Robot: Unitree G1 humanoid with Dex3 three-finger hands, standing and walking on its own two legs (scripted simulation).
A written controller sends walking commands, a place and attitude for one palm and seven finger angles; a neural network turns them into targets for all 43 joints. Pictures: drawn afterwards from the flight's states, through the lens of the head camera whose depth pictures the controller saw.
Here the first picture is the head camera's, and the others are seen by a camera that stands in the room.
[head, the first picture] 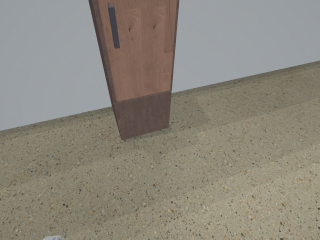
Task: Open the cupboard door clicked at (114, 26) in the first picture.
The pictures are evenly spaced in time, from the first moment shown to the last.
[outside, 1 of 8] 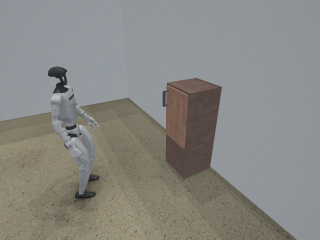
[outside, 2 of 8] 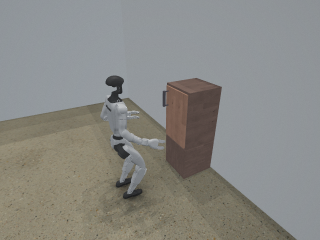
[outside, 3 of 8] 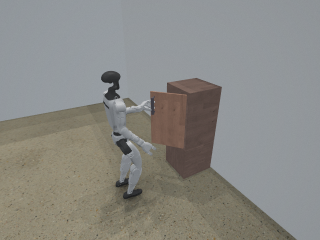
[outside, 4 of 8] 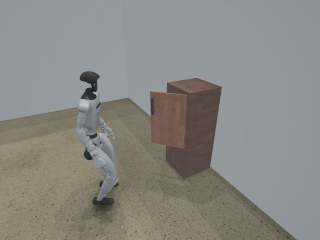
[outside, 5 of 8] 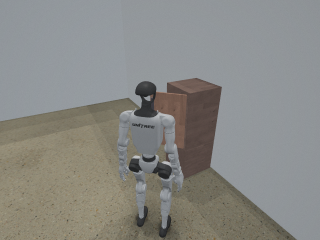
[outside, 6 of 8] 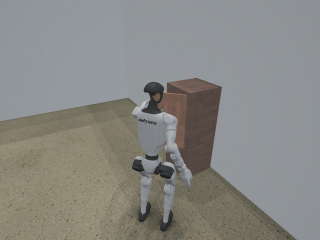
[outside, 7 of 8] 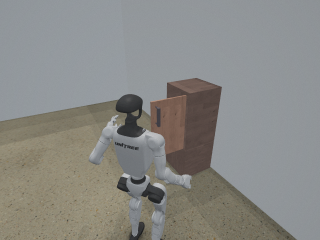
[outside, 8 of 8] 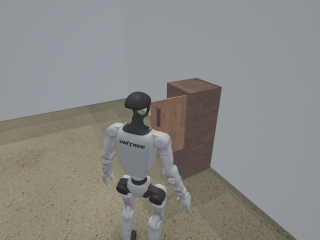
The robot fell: no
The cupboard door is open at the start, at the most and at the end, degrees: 0 88 88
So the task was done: yes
